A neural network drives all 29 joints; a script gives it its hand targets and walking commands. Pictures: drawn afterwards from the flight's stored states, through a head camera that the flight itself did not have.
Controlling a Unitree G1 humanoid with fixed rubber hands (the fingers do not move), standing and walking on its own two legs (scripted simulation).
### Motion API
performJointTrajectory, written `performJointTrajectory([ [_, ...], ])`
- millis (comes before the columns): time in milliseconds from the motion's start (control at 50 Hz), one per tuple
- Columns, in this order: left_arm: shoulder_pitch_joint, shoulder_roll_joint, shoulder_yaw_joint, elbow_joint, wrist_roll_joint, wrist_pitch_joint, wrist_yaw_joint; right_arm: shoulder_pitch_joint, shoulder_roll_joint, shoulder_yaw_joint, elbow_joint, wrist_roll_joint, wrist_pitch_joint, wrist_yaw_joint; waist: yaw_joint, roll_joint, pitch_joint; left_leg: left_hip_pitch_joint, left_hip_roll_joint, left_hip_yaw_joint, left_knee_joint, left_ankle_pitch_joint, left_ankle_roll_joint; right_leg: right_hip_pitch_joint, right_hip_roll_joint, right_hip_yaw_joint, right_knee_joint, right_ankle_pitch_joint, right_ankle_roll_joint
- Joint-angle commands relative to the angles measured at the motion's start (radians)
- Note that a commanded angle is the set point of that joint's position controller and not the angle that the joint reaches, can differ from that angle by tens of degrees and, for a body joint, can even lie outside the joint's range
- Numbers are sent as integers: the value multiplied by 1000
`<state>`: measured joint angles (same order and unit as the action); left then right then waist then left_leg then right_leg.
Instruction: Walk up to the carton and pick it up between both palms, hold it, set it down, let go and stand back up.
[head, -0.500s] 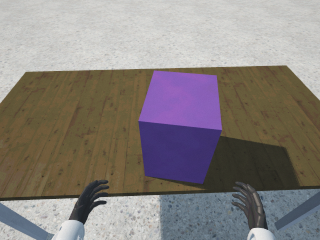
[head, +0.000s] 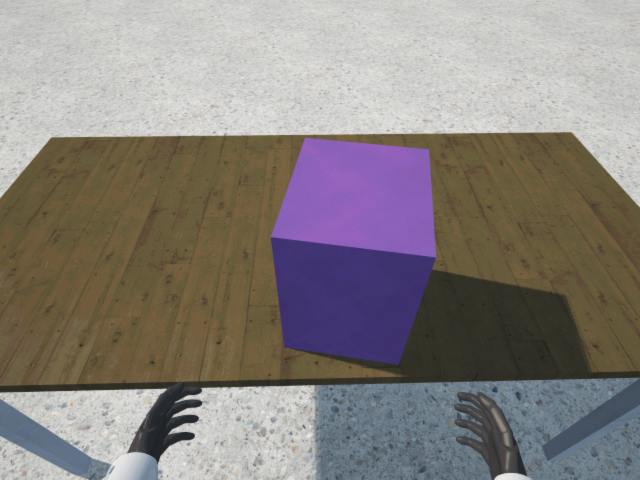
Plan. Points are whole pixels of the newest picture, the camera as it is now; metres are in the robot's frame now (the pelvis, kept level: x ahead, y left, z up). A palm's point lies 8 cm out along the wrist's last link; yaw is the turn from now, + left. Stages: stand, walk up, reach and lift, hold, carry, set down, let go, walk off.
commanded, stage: set down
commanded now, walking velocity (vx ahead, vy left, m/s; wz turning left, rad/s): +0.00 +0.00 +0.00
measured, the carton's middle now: (352, 253) +0.43 -0.01 +0.03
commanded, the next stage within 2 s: let go in 0.40 s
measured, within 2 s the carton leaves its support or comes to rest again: neither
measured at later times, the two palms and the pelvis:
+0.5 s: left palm (164, 457) +0.16 +0.23 -0.08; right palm out of the picture +0.15 -0.23 -0.08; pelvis +0.00 -0.01 +0.00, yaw +0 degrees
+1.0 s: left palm (161, 472) +0.15 +0.23 -0.08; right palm out of the picture +0.13 -0.24 -0.09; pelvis -0.01 +0.00 +0.00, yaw +0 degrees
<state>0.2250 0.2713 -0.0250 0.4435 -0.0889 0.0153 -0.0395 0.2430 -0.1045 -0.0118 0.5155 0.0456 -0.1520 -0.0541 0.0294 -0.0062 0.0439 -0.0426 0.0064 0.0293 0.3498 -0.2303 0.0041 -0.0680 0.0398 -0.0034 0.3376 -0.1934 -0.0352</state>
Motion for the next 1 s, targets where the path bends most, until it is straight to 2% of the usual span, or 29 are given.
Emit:
performJointTrajectory([
  [0,-82,87,29,-91,8,-8,10,-75,-87,-38,-85,-20,-35,10,-12,25,-36,-39,17,15,-44,168,-28,-12,-39,19,-59,59,-2],
  [60,-66,82,38,-67,28,5,12,-70,-103,-36,-32,-26,-37,18,-18,28,-36,-13,18,14,-29,232,-38,-11,-35,15,-57,108,-2],
  [100,-57,59,39,-40,50,19,17,-76,-126,-36,23,-30,-35,32,-14,25,-36,-1,20,13,-31,235,-37,-20,-29,8,-61,83,-4],
  [160,-77,68,49,-38,61,26,30,-95,-129,-33,25,-26,-52,44,-10,26,-49,13,16,17,-16,252,-39,-40,-33,9,-59,100,-1],
  [260,-94,58,54,-22,80,47,41,-120,-150,-35,90,-37,-64,59,-13,23,-58,17,17,22,-11,256,-38,-39,-28,0,-45,131,4],
  [300,-99,66,57,-35,75,54,45,-119,-148,-35,89,-42,-73,60,-13,6,-75,14,9,27,-5,252,-33,-40,-34,6,-41,164,13],
  [340,-91,60,61,-41,82,55,51,-114,-154,-26,99,-37,-85,63,-13,25,-90,16,6,26,4,269,-34,-33,-35,6,-28,208,14],
  [440,-95,55,69,-18,100,64,53,-116,-167,-28,146,-43,-94,68,-17,16,-87,19,0,24,10,261,-29,-30,-41,11,-19,260,22],
  [580,-98,33,67,-14,98,82,49,-119,-175,-30,143,-45,-91,69,-11,2,-69,13,-1,24,6,221,-27,-39,-44,9,-24,222,22],
  [640,-103,34,68,-12,96,88,43,-117,-180,-36,131,-53,-79,67,-11,-31,-54,-13,-4,29,3,194,-20,-30,-45,12,-25,208,27],
  [700,-109,30,59,-26,90,81,46,-117,-174,-37,123,-52,-82,67,-10,-18,-59,-20,-3,25,5,194,-25,-29,-46,13,-22,208,24],
  [740,-117,21,50,-24,89,82,47,-120,-175,-41,119,-54,-73,67,-13,-16,-43,-29,1,27,0,164,-22,-47,-46,13,-24,165,21],
  [760,-135,49,56,-43,88,83,53,-127,-175,-52,127,-57,-74,72,-40,-6,-52,-11,8,34,-12,154,-11,-49,-46,10,-35,142,11],
  [860,-128,37,48,-42,86,88,74,-133,-170,-57,127,-64,-64,86,-26,15,-43,-40,15,34,-20,133,-12,-45,-45,10,-32,80,-1],
  [880,-97,6,32,-61,60,86,71,-124,-201,-91,52,-59,-72,86,28,-17,-89,-109,-8,43,22,123,-32,-21,-48,8,-3,45,5],
  [900,39,78,90,75,110,4,71,-44,-243,-58,162,-46,20,52,13,141,-109,-154,80,-75,67,195,12,-44,-132,92,48,175,4],
  [920,71,94,95,98,107,-17,63,-21,-231,-58,149,-47,52,44,-1,107,-100,-158,92,-88,46,127,21,-26,-143,102,35,140,7],
  [960,34,108,98,95,109,-45,58,-34,-232,-57,126,-50,69,42,-14,37,-144,-107,112,-106,60,182,36,-32,-156,111,56,214,5],
  [980,11,87,94,90,112,-58,53,-27,-231,-54,129,-49,76,42,-18,21,-144,-108,114,-108,62,184,36,-50,-150,110,50,210,8],
])
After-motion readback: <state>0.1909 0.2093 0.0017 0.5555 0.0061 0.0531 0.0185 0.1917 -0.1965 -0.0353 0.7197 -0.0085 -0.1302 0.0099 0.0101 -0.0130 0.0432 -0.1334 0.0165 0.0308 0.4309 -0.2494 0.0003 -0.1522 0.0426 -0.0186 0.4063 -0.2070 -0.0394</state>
